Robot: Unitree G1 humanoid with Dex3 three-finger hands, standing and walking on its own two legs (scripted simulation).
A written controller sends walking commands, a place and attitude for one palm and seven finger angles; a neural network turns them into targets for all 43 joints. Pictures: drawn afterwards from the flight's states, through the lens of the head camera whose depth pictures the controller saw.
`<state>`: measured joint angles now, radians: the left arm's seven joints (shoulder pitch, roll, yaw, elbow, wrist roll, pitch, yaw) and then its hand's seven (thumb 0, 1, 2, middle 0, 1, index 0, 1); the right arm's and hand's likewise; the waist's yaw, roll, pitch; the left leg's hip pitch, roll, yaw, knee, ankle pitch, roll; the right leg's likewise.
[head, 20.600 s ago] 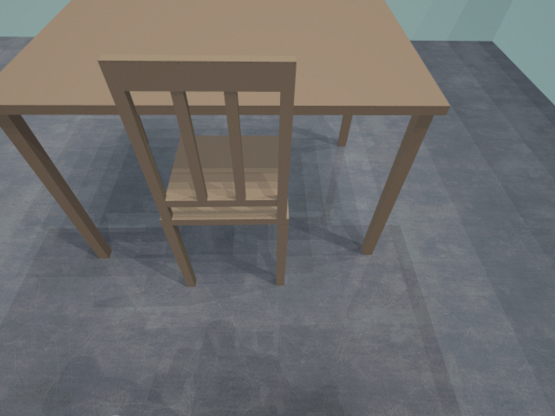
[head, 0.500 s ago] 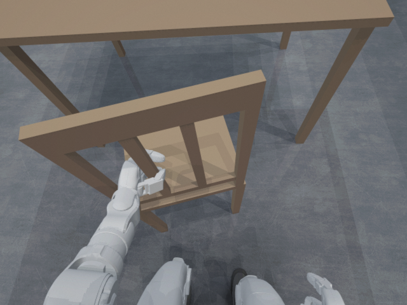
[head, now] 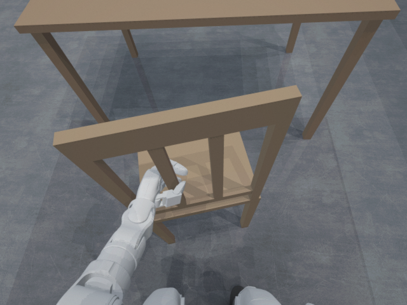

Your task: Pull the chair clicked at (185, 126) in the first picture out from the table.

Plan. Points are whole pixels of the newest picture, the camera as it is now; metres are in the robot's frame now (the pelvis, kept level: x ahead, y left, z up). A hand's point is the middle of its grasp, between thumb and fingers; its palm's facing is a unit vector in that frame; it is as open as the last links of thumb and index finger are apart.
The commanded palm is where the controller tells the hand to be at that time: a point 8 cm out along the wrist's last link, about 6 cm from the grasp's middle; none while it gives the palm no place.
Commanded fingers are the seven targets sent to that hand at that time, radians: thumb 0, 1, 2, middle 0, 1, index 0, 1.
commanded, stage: step backward, pulling the chair out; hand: left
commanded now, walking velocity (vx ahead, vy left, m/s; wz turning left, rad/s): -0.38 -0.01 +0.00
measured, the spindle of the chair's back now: (171, 180) +0.36 +0.10 -0.07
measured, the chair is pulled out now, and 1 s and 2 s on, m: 0.40 0.57 0.57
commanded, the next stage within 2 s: stop walking, hand still on the chair in 0.40 s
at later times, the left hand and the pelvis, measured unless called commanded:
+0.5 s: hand (160, 233) +0.24 +0.11 -0.07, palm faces -0.10 -0.98 -0.19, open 5.6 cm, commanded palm +0.23 +0.16 -0.06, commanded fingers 0.00 0.90 0.90 -0.50 -1.45 -0.50 -1.45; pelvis -0.10 +0.01 -0.01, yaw -2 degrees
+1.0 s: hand (158, 276) +0.17 +0.11 -0.06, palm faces -0.06 -0.98 -0.16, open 5.6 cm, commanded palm +0.16 +0.15 -0.06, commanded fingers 0.00 0.90 0.90 -0.50 -1.45 -0.50 -1.45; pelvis -0.13 +0.01 +0.00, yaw -1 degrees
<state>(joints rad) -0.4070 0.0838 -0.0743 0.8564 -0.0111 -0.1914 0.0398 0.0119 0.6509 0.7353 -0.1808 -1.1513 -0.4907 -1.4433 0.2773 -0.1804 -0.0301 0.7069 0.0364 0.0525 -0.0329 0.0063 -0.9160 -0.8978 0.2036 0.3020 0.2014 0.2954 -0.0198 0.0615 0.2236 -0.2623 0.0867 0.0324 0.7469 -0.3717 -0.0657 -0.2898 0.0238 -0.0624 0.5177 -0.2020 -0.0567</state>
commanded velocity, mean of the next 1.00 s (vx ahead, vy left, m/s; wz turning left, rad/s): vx -0.08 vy -0.06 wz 0.02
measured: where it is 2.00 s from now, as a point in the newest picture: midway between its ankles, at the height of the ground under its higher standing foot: outside the picture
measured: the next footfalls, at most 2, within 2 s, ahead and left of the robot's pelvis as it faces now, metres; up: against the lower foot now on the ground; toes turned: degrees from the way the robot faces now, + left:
left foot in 0.24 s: +0.04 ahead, +0.19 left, +0.00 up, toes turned +2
right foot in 0.44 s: -0.04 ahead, -0.09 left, +0.00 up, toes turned -3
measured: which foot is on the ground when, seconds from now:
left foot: up 0.00-0.22, down 0.24-0.48, up 0.50-0.70, down 0.72-1.00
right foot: down 0.00-0.24, up 0.26-0.42, down 0.44-1.00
